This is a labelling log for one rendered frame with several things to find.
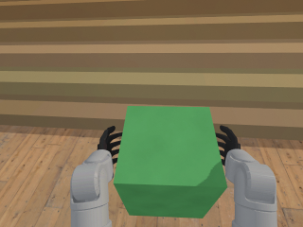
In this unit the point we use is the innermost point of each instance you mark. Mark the right robot forearm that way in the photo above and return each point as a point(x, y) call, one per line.
point(254, 190)

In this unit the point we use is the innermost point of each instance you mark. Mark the robot right hand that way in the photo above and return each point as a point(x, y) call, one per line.
point(231, 142)

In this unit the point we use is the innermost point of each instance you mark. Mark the carton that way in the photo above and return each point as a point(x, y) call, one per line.
point(169, 163)

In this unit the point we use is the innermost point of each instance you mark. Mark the left robot forearm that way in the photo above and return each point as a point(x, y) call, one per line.
point(89, 190)

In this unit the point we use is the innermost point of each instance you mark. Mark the robot left hand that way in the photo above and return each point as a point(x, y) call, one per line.
point(105, 142)

